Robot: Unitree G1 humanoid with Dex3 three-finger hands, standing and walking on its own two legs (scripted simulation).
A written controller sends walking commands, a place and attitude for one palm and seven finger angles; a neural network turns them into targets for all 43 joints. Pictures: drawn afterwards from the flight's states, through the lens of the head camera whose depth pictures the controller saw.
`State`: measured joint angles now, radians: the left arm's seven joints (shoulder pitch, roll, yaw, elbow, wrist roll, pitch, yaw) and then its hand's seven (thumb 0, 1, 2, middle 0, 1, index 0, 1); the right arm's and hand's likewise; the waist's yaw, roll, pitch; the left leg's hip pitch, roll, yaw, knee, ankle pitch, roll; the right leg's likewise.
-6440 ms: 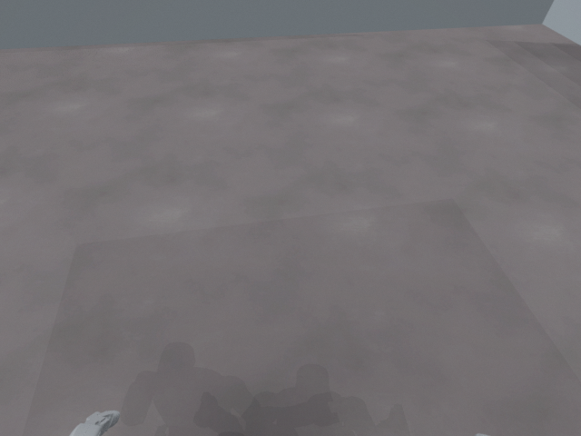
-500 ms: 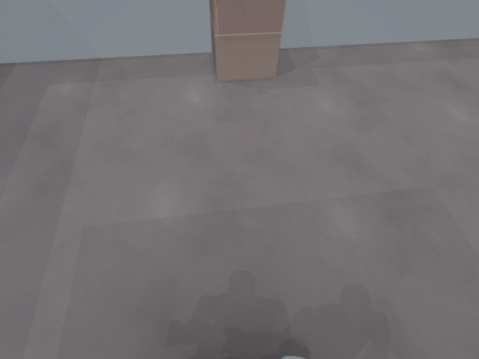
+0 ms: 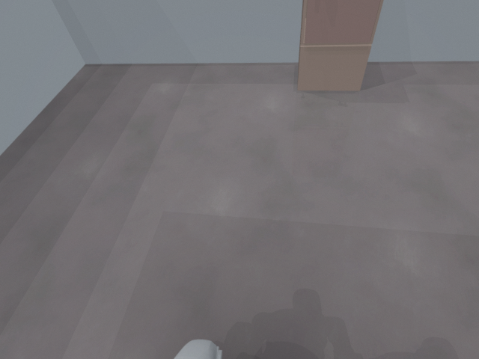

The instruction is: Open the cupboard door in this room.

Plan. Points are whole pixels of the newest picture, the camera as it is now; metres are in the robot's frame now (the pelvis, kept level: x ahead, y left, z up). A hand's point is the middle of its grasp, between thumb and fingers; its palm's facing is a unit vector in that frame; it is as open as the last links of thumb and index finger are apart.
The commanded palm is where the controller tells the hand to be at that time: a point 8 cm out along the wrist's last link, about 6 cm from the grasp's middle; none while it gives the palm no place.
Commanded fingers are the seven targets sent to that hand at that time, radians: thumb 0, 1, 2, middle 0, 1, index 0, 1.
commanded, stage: turn or walk to find it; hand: left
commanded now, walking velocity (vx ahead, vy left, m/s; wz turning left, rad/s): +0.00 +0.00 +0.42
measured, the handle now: out of the picture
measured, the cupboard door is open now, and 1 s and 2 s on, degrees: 0 0 0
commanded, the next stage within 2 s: stand and wait in 0.38 s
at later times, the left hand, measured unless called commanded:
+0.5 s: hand out of the picture -0.07 +0.27 -0.19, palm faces +0.28 -0.94 -0.19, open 7.4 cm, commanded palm none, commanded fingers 0.00 0.90 0.90 -0.20 -0.30 -0.20 -0.30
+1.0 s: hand out of the picture -0.07 +0.23 -0.17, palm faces +0.19 -0.95 -0.23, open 7.3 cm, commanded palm none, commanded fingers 0.00 0.90 0.90 -0.20 -0.30 -0.20 -0.30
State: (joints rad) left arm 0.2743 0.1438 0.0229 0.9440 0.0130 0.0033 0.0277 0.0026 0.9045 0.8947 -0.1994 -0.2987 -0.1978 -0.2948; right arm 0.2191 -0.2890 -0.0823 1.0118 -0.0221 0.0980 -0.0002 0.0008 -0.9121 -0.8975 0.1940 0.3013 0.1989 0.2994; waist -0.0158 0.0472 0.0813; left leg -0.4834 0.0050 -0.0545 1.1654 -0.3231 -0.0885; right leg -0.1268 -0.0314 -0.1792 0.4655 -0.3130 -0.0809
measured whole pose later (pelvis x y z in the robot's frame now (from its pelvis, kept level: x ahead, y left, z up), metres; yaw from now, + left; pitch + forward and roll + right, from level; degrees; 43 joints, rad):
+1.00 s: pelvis -0.06 +0.05 +0.00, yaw +11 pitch -2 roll +1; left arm 0.25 0.15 0.00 1.11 0.01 0.01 0.04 0.00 0.93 0.89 -0.20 -0.30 -0.20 -0.29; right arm 0.34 -0.16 -0.02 1.16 -0.01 0.01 -0.03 0.00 -0.91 -0.90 0.20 0.30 0.20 0.30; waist -0.04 0.03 0.01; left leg -0.19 -0.05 0.07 0.40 -0.18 0.05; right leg -0.13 -0.03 -0.05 0.45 -0.29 -0.01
